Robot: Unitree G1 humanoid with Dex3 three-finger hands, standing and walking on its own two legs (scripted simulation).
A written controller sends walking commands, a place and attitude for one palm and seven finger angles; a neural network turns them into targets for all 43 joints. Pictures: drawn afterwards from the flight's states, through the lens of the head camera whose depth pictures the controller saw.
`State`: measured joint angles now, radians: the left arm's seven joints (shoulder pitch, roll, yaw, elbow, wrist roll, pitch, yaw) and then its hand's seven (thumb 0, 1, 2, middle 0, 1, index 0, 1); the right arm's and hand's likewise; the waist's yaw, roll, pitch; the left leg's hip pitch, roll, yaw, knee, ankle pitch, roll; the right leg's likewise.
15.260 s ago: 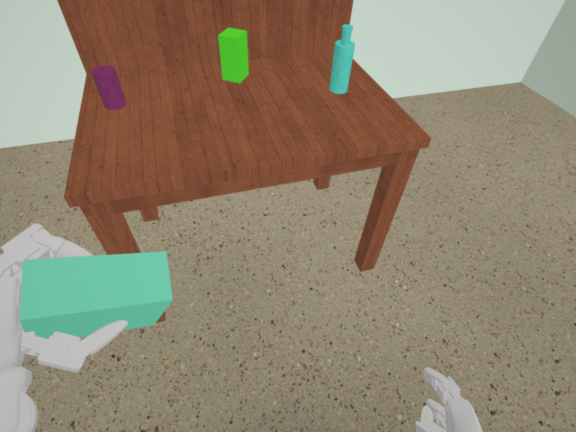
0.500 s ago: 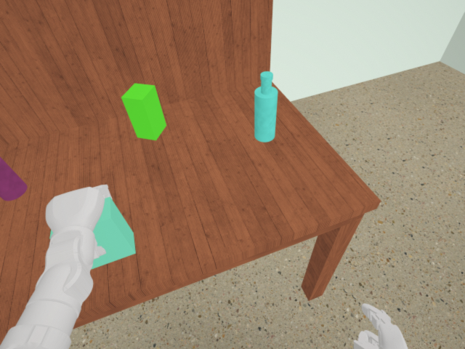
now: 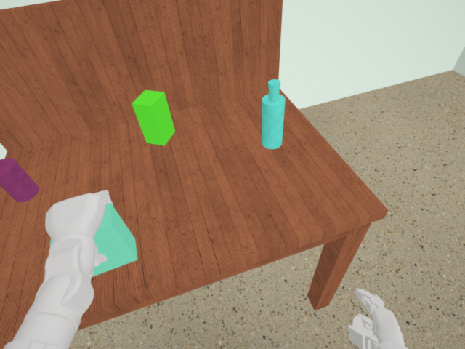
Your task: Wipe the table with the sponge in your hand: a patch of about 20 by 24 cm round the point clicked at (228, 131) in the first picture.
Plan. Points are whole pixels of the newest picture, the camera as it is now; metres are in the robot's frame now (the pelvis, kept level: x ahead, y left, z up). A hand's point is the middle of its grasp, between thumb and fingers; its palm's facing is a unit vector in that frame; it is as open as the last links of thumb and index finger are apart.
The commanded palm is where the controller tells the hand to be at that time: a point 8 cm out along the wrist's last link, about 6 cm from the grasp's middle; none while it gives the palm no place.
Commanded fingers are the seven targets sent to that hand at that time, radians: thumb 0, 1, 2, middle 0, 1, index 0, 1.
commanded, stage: lower the sponge onto the table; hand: left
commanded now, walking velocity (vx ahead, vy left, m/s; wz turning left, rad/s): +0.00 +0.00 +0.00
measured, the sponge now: (102, 247) +0.28 +0.30 +0.00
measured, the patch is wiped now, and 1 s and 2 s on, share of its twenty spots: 0.00 0.00 0.10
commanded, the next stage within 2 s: wipe forward along the first lane in 1.50 s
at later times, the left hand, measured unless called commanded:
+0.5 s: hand (99, 236) +0.28 +0.30 +0.04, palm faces -0.06 -0.05 -1.00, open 9.8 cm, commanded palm +0.26 +0.30 +0.09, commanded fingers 0.00 0.10 1.30 -1.20 -1.60 -1.20 -1.60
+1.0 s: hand (98, 243) +0.28 +0.31 +0.01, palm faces -0.10 -0.06 -0.99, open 9.8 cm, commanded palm +0.27 +0.31 +0.07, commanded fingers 0.00 0.10 1.30 -1.20 -1.60 -1.20 -1.60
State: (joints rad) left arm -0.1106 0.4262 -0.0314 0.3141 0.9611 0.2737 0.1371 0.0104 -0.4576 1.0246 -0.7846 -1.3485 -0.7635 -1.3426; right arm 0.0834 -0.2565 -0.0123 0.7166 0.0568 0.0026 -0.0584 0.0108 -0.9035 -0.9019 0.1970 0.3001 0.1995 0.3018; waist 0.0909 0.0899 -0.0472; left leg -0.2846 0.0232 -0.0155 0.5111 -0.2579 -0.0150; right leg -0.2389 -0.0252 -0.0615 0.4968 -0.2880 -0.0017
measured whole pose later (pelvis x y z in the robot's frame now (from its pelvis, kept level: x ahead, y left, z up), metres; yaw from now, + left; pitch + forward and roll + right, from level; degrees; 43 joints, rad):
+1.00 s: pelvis -0.01 +0.00 +0.00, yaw -1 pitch +4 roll -1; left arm -0.16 0.42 -0.01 0.49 0.99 0.20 0.21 0.01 -0.46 1.03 -0.78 -1.35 -0.76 -1.34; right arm 0.12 -0.27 -0.04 0.74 0.06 0.00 -0.07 0.01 -0.90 -0.90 0.20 0.30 0.20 0.30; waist 0.07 0.07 -0.05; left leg -0.37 0.03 -0.01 0.57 -0.27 -0.01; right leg -0.32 -0.02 -0.05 0.54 -0.29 0.00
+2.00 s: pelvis -0.02 +0.00 -0.02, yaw +0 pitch +9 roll -1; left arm -0.36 0.46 0.03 0.77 1.03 0.14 0.25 0.03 -0.48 1.05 -0.80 -1.34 -0.77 -1.34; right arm 0.18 -0.28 -0.04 0.75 0.06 0.04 -0.06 0.01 -0.90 -0.90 0.20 0.30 0.20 0.30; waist 0.04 0.07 -0.10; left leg -0.55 0.04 -0.03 0.68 -0.29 -0.02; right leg -0.50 -0.01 -0.06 0.66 -0.31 -0.01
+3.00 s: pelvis -0.03 +0.02 -0.04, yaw -3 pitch +20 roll -4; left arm -0.82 0.73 0.10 1.19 1.10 0.07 0.21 0.03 -0.54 1.11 -0.82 -1.31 -0.80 -1.35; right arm 0.32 -0.28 -0.01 0.74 0.05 0.03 -0.03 0.00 -0.90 -0.90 0.20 0.30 0.20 0.30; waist -0.07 0.05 -0.14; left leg -0.89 0.05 -0.03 0.88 -0.34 0.01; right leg -0.81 0.01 -0.05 0.78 -0.32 0.02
